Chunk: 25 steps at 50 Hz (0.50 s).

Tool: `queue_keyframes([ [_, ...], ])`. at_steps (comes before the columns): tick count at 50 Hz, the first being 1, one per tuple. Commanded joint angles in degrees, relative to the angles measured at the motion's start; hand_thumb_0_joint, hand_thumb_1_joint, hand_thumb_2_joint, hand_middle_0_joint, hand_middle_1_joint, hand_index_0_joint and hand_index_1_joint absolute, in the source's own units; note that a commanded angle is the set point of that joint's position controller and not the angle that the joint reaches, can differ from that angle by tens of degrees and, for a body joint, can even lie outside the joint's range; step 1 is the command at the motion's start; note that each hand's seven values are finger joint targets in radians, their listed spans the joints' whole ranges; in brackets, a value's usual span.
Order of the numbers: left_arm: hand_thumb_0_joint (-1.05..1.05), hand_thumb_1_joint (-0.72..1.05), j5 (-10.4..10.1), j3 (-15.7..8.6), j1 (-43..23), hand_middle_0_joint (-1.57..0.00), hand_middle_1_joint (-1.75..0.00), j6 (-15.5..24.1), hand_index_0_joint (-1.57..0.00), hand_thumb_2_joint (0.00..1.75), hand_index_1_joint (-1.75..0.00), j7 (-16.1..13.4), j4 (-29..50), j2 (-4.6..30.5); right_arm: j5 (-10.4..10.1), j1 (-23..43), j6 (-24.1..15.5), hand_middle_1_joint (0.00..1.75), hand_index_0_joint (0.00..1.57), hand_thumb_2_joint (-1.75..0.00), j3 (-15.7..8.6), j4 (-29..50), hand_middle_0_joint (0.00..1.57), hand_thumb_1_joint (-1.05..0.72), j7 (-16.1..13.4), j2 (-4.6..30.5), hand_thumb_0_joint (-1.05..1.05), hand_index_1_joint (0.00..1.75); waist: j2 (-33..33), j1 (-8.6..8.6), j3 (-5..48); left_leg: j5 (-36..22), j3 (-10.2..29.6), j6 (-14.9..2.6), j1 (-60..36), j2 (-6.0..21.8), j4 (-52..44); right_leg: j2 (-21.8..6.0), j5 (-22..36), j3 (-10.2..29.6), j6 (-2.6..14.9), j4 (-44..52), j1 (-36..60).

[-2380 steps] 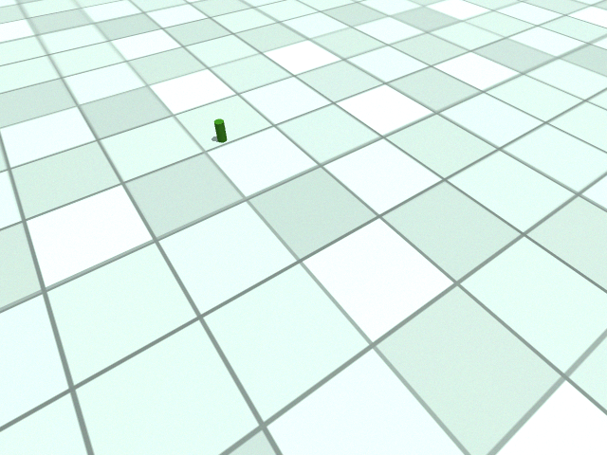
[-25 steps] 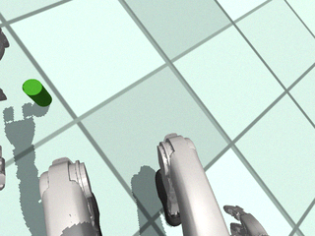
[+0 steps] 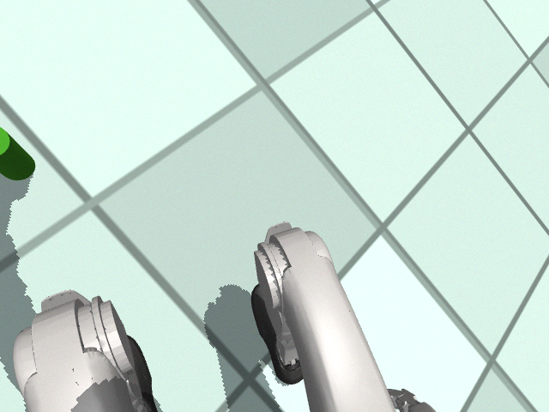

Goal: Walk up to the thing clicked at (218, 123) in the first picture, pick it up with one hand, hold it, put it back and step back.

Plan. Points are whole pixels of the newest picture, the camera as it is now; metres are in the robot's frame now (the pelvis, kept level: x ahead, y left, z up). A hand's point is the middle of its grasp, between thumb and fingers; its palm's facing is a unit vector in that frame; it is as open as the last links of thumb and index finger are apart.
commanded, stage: home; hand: left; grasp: from above
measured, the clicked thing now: (4, 154) +0.55 +0.27 -0.28
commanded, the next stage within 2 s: none
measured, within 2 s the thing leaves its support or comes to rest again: neither
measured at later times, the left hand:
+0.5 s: hand out of the picture +0.41 +0.28 +0.04, palm faces -0.29 -0.53 -0.80, open 8.3 cm
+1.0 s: hand out of the picture +0.27 +0.21 +0.23, palm faces +0.11 -0.94 -0.32, open 7.4 cm
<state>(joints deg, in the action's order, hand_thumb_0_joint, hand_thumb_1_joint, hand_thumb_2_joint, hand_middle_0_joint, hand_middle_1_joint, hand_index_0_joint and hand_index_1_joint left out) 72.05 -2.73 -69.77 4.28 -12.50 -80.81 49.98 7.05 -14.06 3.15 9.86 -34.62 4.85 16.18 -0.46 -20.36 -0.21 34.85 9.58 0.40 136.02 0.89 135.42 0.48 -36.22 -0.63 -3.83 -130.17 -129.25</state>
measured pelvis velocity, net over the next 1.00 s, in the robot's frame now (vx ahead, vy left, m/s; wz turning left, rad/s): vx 0.05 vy -0.01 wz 0.14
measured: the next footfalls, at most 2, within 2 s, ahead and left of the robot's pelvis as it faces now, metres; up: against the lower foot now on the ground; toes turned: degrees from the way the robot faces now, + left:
none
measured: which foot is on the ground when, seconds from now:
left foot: down 0.00-1.00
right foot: down 0.00-1.00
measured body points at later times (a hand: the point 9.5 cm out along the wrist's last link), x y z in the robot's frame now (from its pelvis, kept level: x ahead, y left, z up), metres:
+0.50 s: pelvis +0.01 +0.00 +0.13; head +0.19 +0.05 +0.54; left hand +0.42 +0.31 +0.09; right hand +0.17 -0.26 +0.01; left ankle +0.09 +0.13 -0.30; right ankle +0.12 -0.15 -0.30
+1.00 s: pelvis +0.05 -0.01 +0.31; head +0.14 +0.02 +0.75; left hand +0.27 +0.26 +0.25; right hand +0.25 -0.22 +0.22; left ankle +0.08 +0.13 -0.30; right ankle +0.11 -0.15 -0.30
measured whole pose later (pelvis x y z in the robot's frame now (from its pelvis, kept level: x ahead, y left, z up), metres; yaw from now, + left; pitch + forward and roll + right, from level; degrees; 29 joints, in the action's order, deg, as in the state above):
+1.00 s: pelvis +0.05 -0.01 +0.31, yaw +8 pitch +19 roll -3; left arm 1.8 -1.3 6.4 -21.5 -5.3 -10.7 15.5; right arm -2.2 -10.6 -5.0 2.7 -32.5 -6.3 11.9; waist -2.1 -4.1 9.2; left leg 30.6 4.0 1.9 64.7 3.3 75.9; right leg -2.1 -30.9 -2.2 -2.4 -73.0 -61.1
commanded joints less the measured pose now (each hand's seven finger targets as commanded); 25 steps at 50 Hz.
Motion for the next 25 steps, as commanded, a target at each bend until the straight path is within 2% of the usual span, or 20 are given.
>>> queue_keyframes([
  [1,0.0,-0.28,-3.2,-0.2,-16.6,-0.29,-0.77,-2.8,-0.3,0.81,-0.77,1.1,14.6,10.6,-0.8,-11.5,0.6,0.3,0.2,-0.9,-7.3,1.3,0.2,-0.9,-0.7,16.0,0.0,0.3,-25.4,2.11,48.6,-9.2,-6.9,-0.91,-38.8,-1.0,-16.4,1.3,11.9,-8.3,6.51,13.9,22.4],
  [2,0.0,-0.2,-4.0,0.7,-17.5,-0.24,-0.69,-2.9,-0.22,0.89,-0.69,2.2,16.3,9.5,-0.9,-12.0,1.0,0.3,0.2,-0.89,-7.5,0.5,0.2,-0.88,-0.7,15.5,0.0,0.3,-22.9,1.57,48.7,-8.5,-6.6,-1.16,-38.1,-0.7,-16.7,1.6,11.4,-8.5,6.26,14.4,22.9],
  [3,0.0,-0.12,-5.0,1.0,-15.6,-0.23,-0.61,-3.0,-0.21,0.85,-0.61,3.3,16.6,7.9,-1.3,-12.5,1.3,0.3,0.2,-0.9,-8.2,0.2,0.2,-0.89,-0.8,15.8,0.0,0.3,-21.1,1.56,46.2,-7.7,-6.5,-1.12,-37.2,-1.0,-16.9,1.5,10.5,-8.4,6.52,15.3,21.6],
  [4,0.0,-0.08,-5.9,0.3,-14.5,-0.22,-0.55,-2.8,-0.2,0.83,-0.57,4.2,19.5,9.0,-1.3,-12.9,1.5,0.3,0.2,-0.9,-8.7,0.2,0.2,-0.89,-0.7,15.9,0.0,0.3,-21.6,2.31,46.9,-8.2,-6.7,-1.1,-37.0,-1.0,-17.1,1.5,10.5,-8.3,6.58,15.8,23.1],
  [6,0.0,0.06,-7.6,-1.0,-9.6,-0.21,-0.49,-3.1,-0.19,0.81,-0.5,5.9,24.0,8.7,-1.9,-13.3,1.9,0.3,0.2,-0.9,-9.9,0.8,0.2,-0.89,-0.6,15.9,0.0,0.3,-22.0,4.9,50.2,-11.7,-6.8,-0.78,-41.2,-1.1,-18.3,1.0,12.4,-7.9,6.88,16.6,25.3],
  [9,0.0,0.28,-12.4,-3.2,-5.9,-0.2,-0.39,-3.2,-0.19,0.79,-0.4,7.7,33.7,7.7,-3.3,-12.2,2.7,0.3,0.2,-0.9,-12.3,2.2,0.2,-0.89,-0.4,15.1,0.0,0.3,-22.9,8.46,56.5,-14.3,-6.7,-0.67,-47.2,-1.1,-21.7,0.6,13.5,-6.8,6.91,18.2,27.9],
  [10,0.0,0.36,-14.3,-4.4,-3.8,-0.19,-0.35,-3.4,-0.18,0.76,-0.36,8.0,36.9,6.9,-3.7,-11.7,2.9,0.3,0.2,-0.9,-12.9,2.3,0.2,-0.9,-0.4,14.8,0.0,0.3,-22.6,9.3,56.7,-15.2,-6.3,-0.72,-49.0,-1.1,-22.8,0.3,14.3,-6.5,6.81,19.2,28.3],
  [12,0.0,0.51,-17.7,-4.5,0.7,-0.18,-0.3,-4.1,-0.18,0.75,-0.3,8.5,41.9,4.7,-4.5,-9.7,3.2,0.3,0.2,-0.9,-13.6,3.0,0.2,-0.9,-0.6,14.0,0.0,0.3,-20.8,10.18,55.6,-12.6,-5.3,-0.86,-50.2,-1.0,-25.6,0.2,12.3,-6.2,6.7,20.9,28.0],
  [13,0.0,0.58,-19.9,-5.0,3.6,-0.17,-0.27,-4.8,-0.17,0.74,-0.27,8.7,42.3,3.4,-4.9,-8.7,3.4,0.3,0.2,-0.9,-13.9,3.0,0.2,-0.9,-0.8,13.6,0.0,0.3,-19.2,10.4,53.0,-10.8,-4.6,-0.97,-49.8,-1.0,-27.0,0.2,11.2,-6.1,6.59,22.2,27.8],
  [15,0.0,0.69,-24.4,-4.0,7.7,-0.18,-0.27,-5.9,-0.18,0.78,-0.27,9.3,46.4,-0.6,-5.5,-7.4,3.3,0.3,0.2,-0.9,-14.3,3.3,0.2,-0.9,-1.1,12.1,0.0,0.3,-15.9,10.76,52.5,-7.9,-4.6,-1.49,-50.3,-0.6,-29.6,0.3,10.1,-5.6,5.96,24.8,31.1],
  [17,0.0,0.84,-28.4,-2.5,13.4,-0.19,-0.29,-7.2,-0.19,0.87,-0.29,10.4,47.7,-4.6,-5.8,-5.9,3.0,0.3,0.2,-0.9,-14.7,3.5,0.2,-0.9,-1.4,11.4,0.0,0.3,-13.2,10.85,48.7,-6.1,-4.7,-1.79,-49.7,-0.4,-32.2,0.1,9.5,-5.1,5.5,27.6,33.2],
  [18,0.0,0.89,-30.3,-2.1,14.9,-0.2,-0.3,-7.8,-0.2,0.9,-0.3,10.7,50.3,-5.5,-5.9,-5.0,2.8,0.3,0.2,-0.9,-14.9,3.8,0.2,-0.9,-1.6,11.2,0.0,0.3,-12.9,11.33,47.9,-5.0,-4.6,-1.83,-50.4,-0.2,-33.8,0.1,8.9,-5.0,5.49,29.1,34.2],
  [19,0.0,0.9,-31.6,-1.6,17.6,-0.2,-0.3,-8.7,-0.2,0.9,-0.3,10.9,50.2,-6.6,-6.2,-4.1,2.5,0.3,0.2,-0.9,-15.1,4.2,0.2,-0.9,-1.9,11.1,0.0,0.3,-11.4,11.53,47.0,-3.7,-4.6,-1.88,-51.3,0.0,-35.1,0.2,7.8,-5.0,5.42,30.4,35.2],
  [22,0.0,0.9,-36.7,0.1,21.8,-0.2,-0.3,-10.9,-0.2,0.9,-0.3,11.1,56.6,-10.2,-6.8,-2.1,1.5,0.3,0.2,-0.9,-15.1,5.5,0.2,-0.9,-2.8,10.2,0.0,0.3,-9.2,12.24,46.5,-1.7,-5.2,-1.92,-54.4,0.2,-39.1,0.2,6.7,-4.7,5.23,35.2,39.9],
  [24,0.0,0.9,-39.9,1.0,25.4,-0.2,-0.3,-12.4,-0.2,0.9,-0.3,10.7,58.6,-12.4,-7.2,-1.0,0.4,0.3,0.2,-0.9,-14.8,6.0,0.2,-0.9,-3.6,9.6,0.0,0.3,-7.3,12.12,44.4,-1.0,-5.6,-1.84,-56.4,0.3,-41.9,0.2,6.0,-4.3,5.1,39.1,43.0],
  [25,0.0,0.9,-41.0,0.7,26.9,-0.2,-0.3,-12.9,-0.2,0.9,-0.3,10.4,60.1,-12.6,-7.4,-0.1,-0.1,0.3,0.2,-0.9,-14.6,6.2,0.2,-0.9,-4.1,9.2,0.0,0.3,-8.2,12.63,43.8,-0.4,-5.5,-1.62,-57.8,0.3,-43.5,0.1,5.5,-4.1,5.14,40.0,44.3],
])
